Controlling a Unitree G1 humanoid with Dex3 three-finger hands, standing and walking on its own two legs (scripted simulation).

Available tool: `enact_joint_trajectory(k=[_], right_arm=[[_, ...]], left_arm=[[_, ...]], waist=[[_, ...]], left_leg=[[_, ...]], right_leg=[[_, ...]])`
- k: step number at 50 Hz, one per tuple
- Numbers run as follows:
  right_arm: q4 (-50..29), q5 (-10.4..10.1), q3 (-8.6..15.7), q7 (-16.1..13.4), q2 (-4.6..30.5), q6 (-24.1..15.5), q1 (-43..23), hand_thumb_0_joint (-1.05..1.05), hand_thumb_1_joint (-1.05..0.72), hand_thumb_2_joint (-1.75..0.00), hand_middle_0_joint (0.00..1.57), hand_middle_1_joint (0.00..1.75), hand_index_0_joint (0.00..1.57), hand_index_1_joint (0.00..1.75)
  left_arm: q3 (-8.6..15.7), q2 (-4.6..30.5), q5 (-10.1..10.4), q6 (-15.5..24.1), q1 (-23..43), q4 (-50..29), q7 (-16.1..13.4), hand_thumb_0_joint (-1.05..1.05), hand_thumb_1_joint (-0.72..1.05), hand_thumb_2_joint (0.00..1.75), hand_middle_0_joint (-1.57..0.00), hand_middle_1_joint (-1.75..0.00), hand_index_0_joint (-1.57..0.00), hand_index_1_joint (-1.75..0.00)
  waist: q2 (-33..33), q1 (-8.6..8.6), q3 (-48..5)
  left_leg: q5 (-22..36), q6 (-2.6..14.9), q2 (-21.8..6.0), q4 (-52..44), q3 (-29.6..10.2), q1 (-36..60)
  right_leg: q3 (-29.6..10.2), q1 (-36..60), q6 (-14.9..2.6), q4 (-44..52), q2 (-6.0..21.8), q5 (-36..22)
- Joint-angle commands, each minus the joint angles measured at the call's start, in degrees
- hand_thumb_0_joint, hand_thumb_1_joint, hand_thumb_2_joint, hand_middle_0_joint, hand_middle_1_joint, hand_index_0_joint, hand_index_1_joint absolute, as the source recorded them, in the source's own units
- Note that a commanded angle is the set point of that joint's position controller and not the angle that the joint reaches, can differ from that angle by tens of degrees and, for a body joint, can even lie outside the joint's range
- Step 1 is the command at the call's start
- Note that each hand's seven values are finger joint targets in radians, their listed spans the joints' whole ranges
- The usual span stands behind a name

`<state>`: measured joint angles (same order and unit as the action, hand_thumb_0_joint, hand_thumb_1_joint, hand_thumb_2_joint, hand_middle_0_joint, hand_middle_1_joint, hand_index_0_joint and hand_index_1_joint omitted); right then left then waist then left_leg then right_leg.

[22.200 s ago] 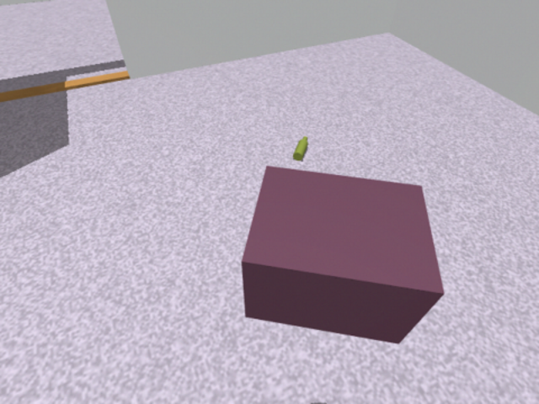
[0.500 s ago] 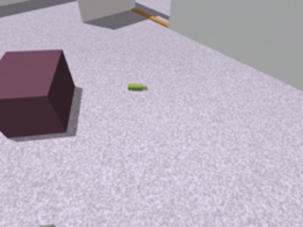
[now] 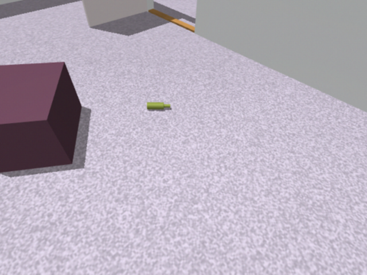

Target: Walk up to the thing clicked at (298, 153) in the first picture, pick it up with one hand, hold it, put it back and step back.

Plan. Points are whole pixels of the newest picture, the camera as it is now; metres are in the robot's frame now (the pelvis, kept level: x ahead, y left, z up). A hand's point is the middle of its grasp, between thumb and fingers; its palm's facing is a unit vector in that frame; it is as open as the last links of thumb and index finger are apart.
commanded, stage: stand
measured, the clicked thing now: (158, 105) +1.50 +0.21 -0.75
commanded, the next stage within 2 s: none
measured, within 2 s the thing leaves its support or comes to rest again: neither
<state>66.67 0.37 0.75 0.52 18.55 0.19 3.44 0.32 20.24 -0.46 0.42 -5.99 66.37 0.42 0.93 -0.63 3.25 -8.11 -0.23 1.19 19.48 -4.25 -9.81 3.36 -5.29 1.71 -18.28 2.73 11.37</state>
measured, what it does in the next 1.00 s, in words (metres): stands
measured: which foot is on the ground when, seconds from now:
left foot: down 0.00-1.00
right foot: down 0.00-1.00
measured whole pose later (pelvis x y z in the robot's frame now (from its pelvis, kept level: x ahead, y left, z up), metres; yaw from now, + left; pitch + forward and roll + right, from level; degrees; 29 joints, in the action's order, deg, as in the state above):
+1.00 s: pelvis +0.02 -0.01 +0.00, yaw -1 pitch -1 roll +0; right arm 65.6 0.6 0.8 -0.1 18.4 -0.2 4.5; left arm 1.2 19.1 -0.8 0.6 -6.7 64.2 -0.1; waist 0.2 -0.4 2.7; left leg -9.8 -1.3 0.0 18.9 -4.0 -7.9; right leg 3.1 -3.6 0.7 -17.7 1.6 12.8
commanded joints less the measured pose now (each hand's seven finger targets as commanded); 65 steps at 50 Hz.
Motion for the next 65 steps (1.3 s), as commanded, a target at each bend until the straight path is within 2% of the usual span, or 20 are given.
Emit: enact_joint_trajectory(k=[1, 5, 8, 12, 15, 18, 20, 25, 28, 29, 31, 32, 34, 36, 41, 44, 51, 58, 60, 65], right_arm=[[-3.0, -0.4, 1.4, -1.0, 10.5, -1.4, -2.8, 0.0, -0.9, -0.9, 0.2, 0.3, 0.2, 0.3], [-2.3, -0.4, 0.9, -1.0, 9.3, -1.0, -1.7, 0.0, -0.9, -0.9, 0.2, 0.3, 0.2, 0.3], [-2.3, -0.3, 1.0, -1.1, 9.5, -1.1, -1.8, 0.0, -0.9, -0.9, 0.2, 0.3, 0.2, 0.3], [-1.7, -0.3, 0.9, -1.2, 8.5, -0.9, -0.2, 0.0, -0.9, -0.9, 0.2, 0.3, 0.2, 0.3], [-1.5, -0.3, 0.7, -1.4, 7.5, -1.1, 0.2, 0.0, -0.9, -0.9, 0.2, 0.3, 0.2, 0.3], [-1.5, -0.4, 0.6, -1.4, 7.1, -1.0, -0.1, 0.0, -0.9, -0.9, 0.2, 0.3, 0.2, 0.3], [-1.2, -0.3, 0.6, -1.5, 7.0, -0.8, 0.6, 0.0, -0.9, -0.9, 0.2, 0.3, 0.2, 0.3], [-1.1, -0.2, 0.6, -1.7, 6.8, -0.9, 0.9, 0.0, -0.9, -0.9, 0.2, 0.3, 0.2, 0.3], [-1.3, -0.1, 0.8, -1.8, 7.4, -1.0, 0.9, 0.0, -0.9, -0.9, 0.2, 0.3, 0.2, 0.3], [-1.5, -0.1, 1.0, -1.8, 7.4, -1.1, 0.8, 0.0, -0.9, -0.9, 0.2, 0.3, 0.2, 0.3], [-1.4, -0.1, 0.9, -1.7, 6.6, -1.0, 1.2, 0.0, -0.9, -0.9, 0.2, 0.3, 0.2, 0.3], [-1.9, 0.0, 1.2, -1.7, 7.9, -1.1, 0.7, 0.0, -0.9, -0.9, 0.2, 0.3, 0.2, 0.3], [-1.9, -0.1, 1.2, -1.7, 7.6, -1.1, 0.8, 0.0, -0.9, -0.9, 0.2, 0.3, 0.2, 0.3], [-2.4, -0.1, 1.4, -1.7, 8.2, -1.2, 0.6, 0.0, -0.9, -0.9, 0.2, 0.3, 0.2, 0.3], [-3.4, -0.1, 1.7, -1.6, 9.7, -1.4, -0.6, 0.0, -0.9, -0.9, 0.2, 0.3, 0.2, 0.3], [-4.1, 0.0, 2.0, -1.5, 10.6, -1.7, -0.6, 0.0, -0.9, -0.9, 0.2, 0.3, 0.2, 0.3], [-4.6, -0.1, 1.7, -1.4, 11.7, -1.7, -1.4, 0.0, -0.9, -0.9, 0.2, 0.3, 0.2, 0.3], [-4.8, -0.1, 1.5, -1.3, 12.8, -1.6, -0.9, 0.0, -0.9, -0.9, 0.2, 0.3, 0.2, 0.3], [-5.0, -0.1, 1.4, -1.2, 12.7, -1.5, -1.0, 0.0, -0.9, -0.9, 0.2, 0.3, 0.2, 0.3], [-4.9, -0.1, 1.2, -1.2, 13.3, -1.8, -0.8, 0.0, -0.9, -0.9, 0.2, 0.3, 0.2, 0.3]], left_arm=[[1.5, 9.7, 0.2, 1.0, 1.8, -2.8, -0.8, 0.0, 0.9, 0.9, -0.2, -0.3, -0.2, -0.3], [1.5, 9.1, 0.1, 0.6, 1.4, -2.3, -0.9, 0.0, 0.9, 0.9, -0.2, -0.3, -0.2, -0.3], [1.3, 8.3, 0.0, 0.6, 0.6, -2.3, -1.0, 0.0, 0.9, 0.9, -0.2, -0.3, -0.2, -0.3], [1.4, 7.3, 0.0, 0.6, 0.8, -2.2, -1.1, 0.0, 0.9, 0.9, -0.2, -0.3, -0.2, -0.3], [1.6, 7.0, 0.1, 0.7, 0.2, -2.2, -1.3, 0.0, 0.9, 0.9, -0.2, -0.3, -0.2, -0.3], [1.4, 6.0, -0.1, 0.7, -1.1, -1.7, -1.4, 0.0, 0.9, 0.9, -0.2, -0.3, -0.2, -0.3], [1.4, 5.8, -0.2, 0.6, -0.8, -1.7, -1.4, 0.0, 0.9, 0.9, -0.2, -0.3, -0.2, -0.3], [1.7, 5.6, -0.1, 0.6, -0.9, -2.0, -1.5, 0.0, 0.9, 0.9, -0.2, -0.3, -0.2, -0.3], [1.7, 5.4, -0.1, 0.6, -1.1, -2.2, -1.5, 0.0, 0.9, 0.9, -0.2, -0.3, -0.2, -0.3], [1.9, 6.0, -0.2, 0.7, -1.2, -2.3, -1.6, 0.0, 0.9, 0.9, -0.2, -0.3, -0.2, -0.3], [1.8, 5.4, -0.3, 0.7, -1.3, -2.3, -1.6, 0.0, 0.9, 0.9, -0.2, -0.3, -0.2, -0.3], [2.0, 6.2, -0.3, 0.8, -1.3, -2.7, -1.7, 0.0, 0.9, 0.9, -0.2, -0.3, -0.2, -0.3], [2.0, 5.8, -0.1, 0.9, -0.8, -3.1, -1.6, 0.0, 0.9, 0.9, -0.2, -0.3, -0.2, -0.3], [2.3, 6.9, -0.2, 1.0, -0.9, -3.3, -1.7, 0.0, 0.9, 0.9, -0.2, -0.3, -0.2, -0.3], [2.7, 8.5, -0.3, 1.2, 0.0, -4.2, -1.5, 0.0, 0.9, 0.9, -0.2, -0.3, -0.2, -0.3], [3.0, 9.9, -0.2, 1.4, 0.6, -5.0, -1.5, 0.0, 0.9, 0.9, -0.2, -0.3, -0.2, -0.3], [2.8, 10.5, -0.1, 1.1, 1.1, -5.4, -1.1, 0.0, 0.9, 0.9, -0.2, -0.3, -0.2, -0.3], [2.6, 11.6, -0.1, 1.3, 1.1, -5.9, -1.0, 0.0, 0.9, 0.9, -0.2, -0.3, -0.2, -0.3], [2.5, 11.7, 0.0, 1.2, 1.6, -5.8, -1.0, 0.0, 0.9, 0.9, -0.2, -0.3, -0.2, -0.3], [2.4, 12.0, 0.0, 1.2, 1.2, -5.8, -0.8, 0.0, 0.9, 0.9, -0.2, -0.3, -0.2, -0.3]], waist=[[-1.3, 0.33, -5.7], [-0.4, 0.38, -4.4], [-0.6, 0.22, -4.2], [-0.5, 0.71, -4.7], [-0.9, 0.22, -6.5], [-0.4, 0.12, -5.7], [-1.3, 0.46, -5.2], [-1.8, 0.23, -6.5], [-1.6, 0.34, -5.2], [-1.2, 0.32, -6.2], [-0.5, 0.6, -5.0], [-0.7, 0.46, -5.6], [-1.4, 0.55, -5.9], [-0.5, 0.6, -6.2], [-0.4, 0.43, -4.6], [-0.5, 0.43, -6.2], [-0.9, 0.34, -5.1], [-0.3, 0.31, -6.0], [-0.3, 0.46, -4.9], [-1.7, 0.17, -4.5]], left_leg=[[7.8, 1.0, -6.6, -3.2, -4.8, 1.4], [4.1, 0.7, -6.0, -4.0, -4.8, -0.6], [7.3, 0.86, -6.5, -3.2, -4.7, 0.6], [6.1, 0.86, -6.1, -2.9, -4.2, 0.1], [12.6, 0.82, -6.5, -2.1, -4.0, 1.0], [13.4, 0.93, -6.7, -1.9, -3.9, 2.0], [11.5, 0.9, -6.6, -2.0, -3.7, 2.1], [14.8, 0.77, -6.7, -1.4, -3.3, 2.2], [14.7, 0.49, -6.7, -1.4, -3.0, 2.2], [17.0, 0.69, -7.0, -1.0, -3.1, 2.9], [15.1, 0.45, -6.9, -1.7, -3.1, 2.7], [16.0, 0.6, -7.0, -0.9, -3.1, 2.7], [14.9, 0.58, -6.9, -1.4, -3.0, 2.3], [15.5, 0.57, -7.0, -1.1, -2.9, 3.0], [13.0, 0.53, -7.1, -1.8, -3.3, 2.6], [15.3, 0.59, -7.4, -1.6, -3.3, 3.7], [12.0, 0.57, -7.5, -2.2, -3.3, 3.8], [13.0, 0.8, -7.6, -1.9, -3.0, 3.5], [10.9, 0.77, -7.5, -2.6, -3.2, 3.1], [10.7, 0.67, -7.6, -3.0, -3.4, 3.1]], right_leg=[[-4.9, 0.7, -2.57, 3.0, 5.2, -2.8], [-5.0, 0.9, -2.36, 3.3, 5.1, -0.8], [-5.1, 0.1, -2.36, 3.2, 5.2, -2.8], [-5.2, 1.0, -2.2, 3.4, 5.1, -2.5], [-4.7, 3.1, -2.16, 2.4, 5.2, -7.9], [-4.5, 2.1, -1.91, 2.4, 5.0, -9.3], [-4.7, 1.5, -1.99, 2.9, 4.9, -7.9], [-4.6, 3.4, -1.8, 2.2, 5.1, -11.9], [-4.4, 2.3, -1.72, 2.4, 4.8, -11.1], [-4.3, 3.1, -1.71, 1.8, 4.9, -14.0], [-4.1, 1.9, -1.75, 2.0, 4.7, -11.5], [-4.3, 2.8, -1.68, 2.1, 4.9, -13.7], [-4.2, 3.3, -1.71, 2.2, 4.8, -11.9], [-4.4, 3.2, -1.77, 2.1, 5.2, -13.2], [-4.2, 1.9, -1.94, 2.9, 4.9, -8.9], [-4.4, 2.6, -2.11, 2.3, 5.2, -10.9], [-4.7, 1.4, -2.2, 3.1, 5.1, -7.2], [-5.0, 2.7, -2.23, 3.0, 5.5, -10.3], [-5.0, 2.1, -2.32, 3.5, 5.4, -7.9], [-5.1, 1.7, -2.49, 3.6, 5.2, -6.5]])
